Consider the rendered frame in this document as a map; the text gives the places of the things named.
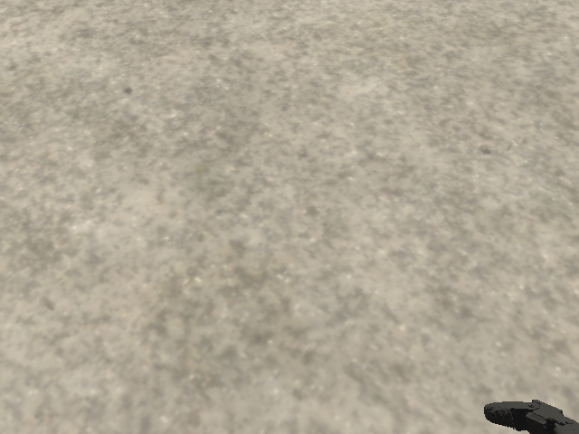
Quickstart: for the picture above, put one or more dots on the right robot hand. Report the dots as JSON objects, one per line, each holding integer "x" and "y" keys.
{"x": 536, "y": 417}

